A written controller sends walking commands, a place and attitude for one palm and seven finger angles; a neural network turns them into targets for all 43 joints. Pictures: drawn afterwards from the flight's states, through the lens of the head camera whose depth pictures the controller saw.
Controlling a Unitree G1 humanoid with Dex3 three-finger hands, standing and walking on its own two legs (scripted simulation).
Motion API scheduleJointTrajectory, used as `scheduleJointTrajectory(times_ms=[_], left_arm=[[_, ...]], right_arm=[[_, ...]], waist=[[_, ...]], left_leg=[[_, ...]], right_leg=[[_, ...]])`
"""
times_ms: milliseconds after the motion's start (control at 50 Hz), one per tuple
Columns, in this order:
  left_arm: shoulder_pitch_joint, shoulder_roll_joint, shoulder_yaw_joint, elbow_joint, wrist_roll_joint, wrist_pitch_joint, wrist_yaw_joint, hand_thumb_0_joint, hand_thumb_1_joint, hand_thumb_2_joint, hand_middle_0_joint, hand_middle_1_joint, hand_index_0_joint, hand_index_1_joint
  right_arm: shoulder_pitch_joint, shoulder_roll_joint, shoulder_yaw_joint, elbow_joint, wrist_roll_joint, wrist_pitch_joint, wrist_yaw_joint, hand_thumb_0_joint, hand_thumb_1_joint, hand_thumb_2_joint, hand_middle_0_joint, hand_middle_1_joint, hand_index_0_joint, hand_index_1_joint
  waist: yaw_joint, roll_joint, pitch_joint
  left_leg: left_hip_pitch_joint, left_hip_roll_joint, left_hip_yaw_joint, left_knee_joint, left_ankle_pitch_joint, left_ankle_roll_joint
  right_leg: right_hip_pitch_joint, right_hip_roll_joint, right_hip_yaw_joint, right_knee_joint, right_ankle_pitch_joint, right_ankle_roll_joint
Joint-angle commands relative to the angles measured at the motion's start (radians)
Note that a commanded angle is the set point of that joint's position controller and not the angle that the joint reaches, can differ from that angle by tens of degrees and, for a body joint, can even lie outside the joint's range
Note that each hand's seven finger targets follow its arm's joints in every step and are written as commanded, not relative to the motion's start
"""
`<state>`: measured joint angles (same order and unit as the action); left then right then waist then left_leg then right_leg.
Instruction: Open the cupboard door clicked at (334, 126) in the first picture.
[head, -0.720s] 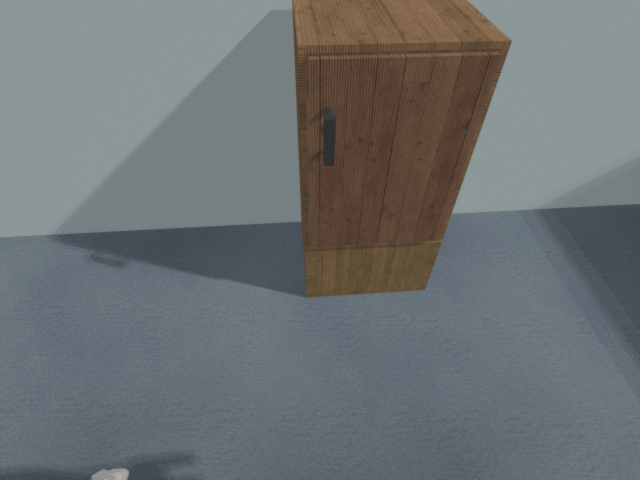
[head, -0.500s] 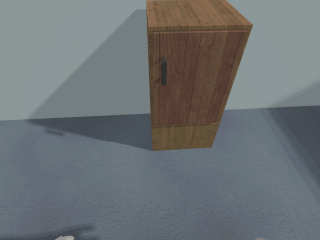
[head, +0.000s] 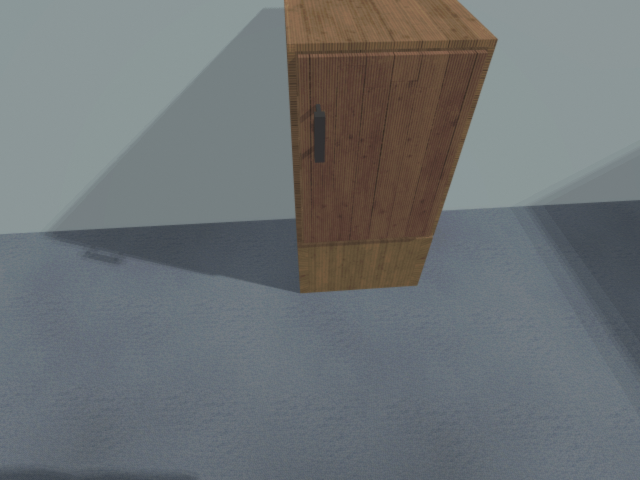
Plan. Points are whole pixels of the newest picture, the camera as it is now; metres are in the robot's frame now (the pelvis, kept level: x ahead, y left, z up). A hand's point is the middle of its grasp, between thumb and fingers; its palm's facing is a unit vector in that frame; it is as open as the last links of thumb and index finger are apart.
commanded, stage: stand and wait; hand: left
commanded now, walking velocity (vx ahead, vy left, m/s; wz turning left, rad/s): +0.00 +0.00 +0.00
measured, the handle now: (318, 133) +0.87 +0.05 -0.04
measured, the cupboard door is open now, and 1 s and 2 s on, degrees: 0 0 0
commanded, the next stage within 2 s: look at it before walking up in 0.10 s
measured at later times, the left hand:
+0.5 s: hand out of the picture +0.08 +0.24 -0.15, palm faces -0.04 -0.94 -0.33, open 7.4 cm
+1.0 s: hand out of the picture +0.07 +0.24 -0.16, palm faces -0.06 -0.94 -0.33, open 7.4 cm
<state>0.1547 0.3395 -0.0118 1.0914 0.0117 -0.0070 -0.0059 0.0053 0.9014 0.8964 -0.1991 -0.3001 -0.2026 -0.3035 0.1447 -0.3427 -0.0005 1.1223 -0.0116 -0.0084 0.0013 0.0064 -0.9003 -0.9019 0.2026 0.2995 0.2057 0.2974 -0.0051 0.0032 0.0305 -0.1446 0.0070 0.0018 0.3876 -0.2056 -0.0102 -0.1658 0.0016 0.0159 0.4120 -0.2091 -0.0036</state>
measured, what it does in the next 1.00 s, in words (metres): stands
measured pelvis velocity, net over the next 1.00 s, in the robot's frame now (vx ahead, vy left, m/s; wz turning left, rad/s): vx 0.00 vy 0.00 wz -0.06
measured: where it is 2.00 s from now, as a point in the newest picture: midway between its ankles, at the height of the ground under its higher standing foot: outside the picture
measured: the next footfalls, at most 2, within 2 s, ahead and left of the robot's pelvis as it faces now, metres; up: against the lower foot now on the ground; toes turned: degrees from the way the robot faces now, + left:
left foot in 1.62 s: +0.03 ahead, +0.14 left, +0.00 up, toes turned -24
right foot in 1.98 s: -0.10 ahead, -0.11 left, +0.00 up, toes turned -42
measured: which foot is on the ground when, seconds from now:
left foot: down 0.00-1.00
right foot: down 0.00-1.00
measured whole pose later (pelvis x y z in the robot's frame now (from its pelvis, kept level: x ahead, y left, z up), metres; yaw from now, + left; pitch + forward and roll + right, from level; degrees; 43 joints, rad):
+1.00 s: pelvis +0.00 +0.00 +0.00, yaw -3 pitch -2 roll +1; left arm 0.18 0.32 0.01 1.05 0.02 0.03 0.00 0.00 0.90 0.90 -0.20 -0.30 -0.20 -0.30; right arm 0.12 -0.31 -0.01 1.07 -0.01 0.00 -0.02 0.00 -0.90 -0.90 0.20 0.30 0.21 0.30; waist 0.02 0.00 0.04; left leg -0.16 0.02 0.06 0.42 -0.23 -0.01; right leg -0.21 0.02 0.07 0.46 -0.21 0.00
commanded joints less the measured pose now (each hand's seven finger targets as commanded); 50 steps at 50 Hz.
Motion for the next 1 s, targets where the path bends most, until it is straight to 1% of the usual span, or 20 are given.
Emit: scheduleJointTrajectory(times_ms=[0,40,80,120,180,200,260,320,400,460,540,600,720,820,840,860,880,900,940,980], left_arm=[[-0.057,0.211,0.044,-0.071,-0.001,-0.022,0.018,0.000,0.900,0.900,-0.200,-0.300,-0.200,-0.300],[-0.058,0.211,0.044,-0.071,-0.001,-0.023,0.018,0.000,0.900,0.900,-0.200,-0.300,-0.200,-0.300],[-0.061,0.212,0.044,-0.070,-0.001,-0.023,0.019,0.000,0.900,0.900,-0.200,-0.300,-0.200,-0.300],[-0.062,0.212,0.045,-0.071,-0.001,-0.023,0.018,0.000,0.900,0.900,-0.200,-0.300,-0.200,-0.300],[-0.064,0.212,0.046,-0.073,0.000,-0.024,0.019,0.000,0.900,0.900,-0.200,-0.300,-0.200,-0.300],[-0.063,0.210,0.046,-0.073,0.000,-0.024,0.018,0.000,0.900,0.900,-0.200,-0.300,-0.200,-0.300],[-0.063,0.210,0.046,-0.075,0.000,-0.025,0.019,0.000,0.900,0.900,-0.200,-0.300,-0.200,-0.300],[-0.066,0.210,0.045,-0.075,0.000,-0.024,0.018,0.000,0.900,0.900,-0.200,-0.300,-0.200,-0.300],[-0.066,0.210,0.046,-0.074,0.001,-0.024,0.017,0.000,0.900,0.900,-0.200,-0.300,-0.200,-0.300],[-0.064,0.212,0.047,-0.076,0.001,-0.025,0.018,0.000,0.900,0.900,-0.200,-0.300,-0.200,-0.300],[-0.061,0.210,0.045,-0.070,0.000,-0.024,0.017,0.000,0.900,0.900,-0.200,-0.300,-0.200,-0.300],[-0.058,0.211,0.045,-0.069,0.000,-0.024,0.017,0.000,0.900,0.900,-0.200,-0.300,-0.200,-0.300],[-0.054,0.212,0.043,-0.063,0.000,-0.025,0.018,0.000,0.900,0.900,-0.200,-0.300,-0.200,-0.300],[-0.058,0.214,0.045,-0.064,0.000,-0.021,0.016,0.000,0.900,0.900,-0.200,-0.300,-0.200,-0.300],[-0.061,0.210,0.047,-0.070,0.001,-0.016,0.015,0.000,0.900,0.900,-0.200,-0.300,-0.200,-0.300],[-0.042,0.181,0.048,-0.074,0.001,-0.007,0.016,0.000,0.900,0.900,-0.200,-0.300,-0.200,-0.300],[-0.019,0.135,0.042,-0.073,0.001,0.005,0.018,0.000,0.900,0.900,-0.200,-0.300,-0.200,-0.300],[-0.001,0.103,0.038,-0.079,0.001,0.017,0.019,0.000,0.900,0.900,-0.200,-0.300,-0.200,-0.300],[0.021,0.101,0.046,-0.104,0.004,0.031,0.017,0.000,0.900,0.900,-0.200,-0.300,-0.200,-0.300],[0.033,0.097,0.056,-0.135,0.007,0.038,0.012,0.000,0.900,0.900,-0.200,-0.300,-0.200,-0.300]], right_arm=[[-0.057,-0.199,-0.036,-0.072,0.002,-0.026,-0.013,0.000,-0.900,-0.900,0.200,0.300,0.200,0.300],[-0.060,-0.201,-0.036,-0.072,0.002,-0.027,-0.013,0.000,-0.900,-0.900,0.200,0.300,0.200,0.300],[-0.059,-0.201,-0.036,-0.071,0.002,-0.026,-0.013,0.000,-0.900,-0.900,0.200,0.300,0.200,0.300],[-0.060,-0.201,-0.036,-0.070,0.002,-0.027,-0.013,0.000,-0.900,-0.900,0.200,0.300,0.200,0.300],[-0.062,-0.202,-0.036,-0.070,0.002,-0.028,-0.013,0.000,-0.900,-0.900,0.200,0.300,0.200,0.300],[-0.063,-0.201,-0.036,-0.071,0.002,-0.029,-0.013,0.000,-0.900,-0.900,0.200,0.300,0.200,0.300],[-0.065,-0.201,-0.038,-0.074,0.002,-0.028,-0.013,0.000,-0.900,-0.900,0.200,0.300,0.200,0.300],[-0.069,-0.202,-0.036,-0.072,0.003,-0.030,-0.013,0.000,-0.900,-0.900,0.200,0.300,0.200,0.300],[-0.070,-0.201,-0.036,-0.073,0.003,-0.028,-0.013,0.000,-0.900,-0.900,0.200,0.300,0.200,0.300],[-0.067,-0.204,-0.036,-0.073,0.004,-0.029,-0.013,0.000,-0.900,-0.900,0.200,0.300,0.200,0.300],[-0.075,-0.203,-0.035,-0.070,0.003,-0.028,-0.014,0.000,-0.900,-0.900,0.200,0.300,0.200,0.300],[-0.072,-0.206,-0.035,-0.070,0.003,-0.029,-0.014,0.000,-0.900,-0.900,0.200,0.300,0.200,0.300],[-0.072,-0.205,-0.034,-0.067,0.004,-0.029,-0.015,0.000,-0.900,-0.900,0.200,0.300,0.200,0.300],[-0.070,-0.210,-0.035,-0.066,0.003,-0.027,-0.016,0.000,-0.900,-0.900,0.200,0.300,0.200,0.300],[-0.064,-0.206,-0.037,-0.069,0.002,-0.026,-0.018,0.000,-0.900,-0.900,0.200,0.300,0.200,0.300],[-0.044,-0.173,-0.035,-0.070,0.002,-0.022,-0.020,0.000,-0.900,-0.900,0.200,0.300,0.200,0.300],[-0.019,-0.124,-0.028,-0.071,0.001,-0.015,-0.021,0.000,-0.900,-0.900,0.200,0.300,0.200,0.300],[0.005,-0.091,-0.026,-0.076,0.001,-0.007,-0.024,0.000,-0.900,-0.900,0.200,0.300,0.200,0.300],[0.016,-0.098,-0.040,-0.103,0.000,0.005,-0.029,0.000,-0.900,-0.900,0.200,0.300,0.200,0.300],[0.020,-0.111,-0.055,-0.137,-0.001,0.011,-0.031,0.000,-0.900,-0.900,0.200,0.300,0.200,0.300]], waist=[[0.003,-0.016,-0.047],[0.003,-0.022,-0.046],[0.003,-0.009,-0.048],[0.003,-0.021,-0.048],[0.003,-0.019,-0.056],[0.004,-0.007,-0.055],[0.002,-0.015,-0.061],[0.004,-0.006,-0.051],[0.003,-0.012,-0.041],[0.002,-0.012,-0.063],[0.004,-0.005,-0.046],[0.003,0.002,-0.057],[0.003,-0.006,-0.070],[0.003,-0.001,-0.041],[0.002,0.001,-0.034],[0.001,0.001,-0.044],[-0.002,-0.009,-0.047],[-0.004,-0.007,-0.039],[-0.003,0.003,-0.030],[-0.003,0.034,-0.035]], left_leg=[[-0.004,0.105,-0.091,-0.074,0.052,0.037],[0.002,0.105,-0.089,-0.072,0.064,0.036],[0.001,0.107,-0.089,-0.076,0.064,0.036],[0.003,0.108,-0.090,-0.077,0.073,0.036],[0.006,0.109,-0.089,-0.078,0.083,0.036],[0.006,0.109,-0.089,-0.080,0.081,0.036],[0.021,0.110,-0.089,-0.076,0.101,0.036],[0.014,0.112,-0.087,-0.086,0.095,0.036],[0.011,0.110,-0.090,-0.088,0.081,0.036],[0.025,0.111,-0.090,-0.084,0.100,0.035],[0.022,0.110,-0.091,-0.091,0.094,0.034],[0.032,0.113,-0.089,-0.091,0.102,0.035],[0.045,0.115,-0.088,-0.090,0.129,0.034],[0.035,0.117,-0.083,-0.097,0.094,0.032],[0.037,0.119,-0.074,-0.083,0.094,0.031],[0.043,0.123,-0.057,-0.059,0.103,0.027],[0.044,0.125,-0.039,-0.039,0.101,0.021],[0.036,0.130,-0.026,-0.028,0.092,0.016],[0.029,0.148,-0.017,-0.004,0.068,0.022],[0.020,0.179,-0.030,0.002,0.044,0.039]], right_leg=[[-0.012,-0.116,0.118,-0.093,0.046,-0.031],[-0.014,-0.118,0.118,-0.093,0.064,-0.031],[-0.010,-0.116,0.118,-0.091,0.066,-0.031],[-0.008,-0.116,0.116,-0.092,0.075,-0.031],[-0.001,-0.116,0.114,-0.089,0.090,-0.030],[0.000,-0.116,0.115,-0.091,0.088,-0.030],[-0.002,-0.114,0.115,-0.089,0.114,-0.031],[0.002,-0.115,0.111,-0.092,0.111,-0.029],[-0.004,-0.115,0.113,-0.102,0.092,-0.027],[0.008,-0.116,0.112,-0.100,0.113,-0.029],[0.003,-0.116,0.111,-0.106,0.107,-0.027],[0.006,-0.116,0.109,-0.104,0.116,-0.027],[0.021,-0.117,0.108,-0.101,0.155,-0.027],[0.000,-0.111,0.115,-0.109,0.121,-0.027],[-0.016,-0.105,0.124,-0.096,0.134,-0.029],[-0.025,-0.105,0.130,-0.076,0.164,-0.028],[-0.046,-0.102,0.131,-0.051,0.183,-0.022],[-0.069,-0.095,0.134,-0.025,0.189,-0.015],[-0.121,-0.076,0.140,0.026,0.191,-0.016],[-0.164,-0.051,0.131,0.097,0.178,-0.013]])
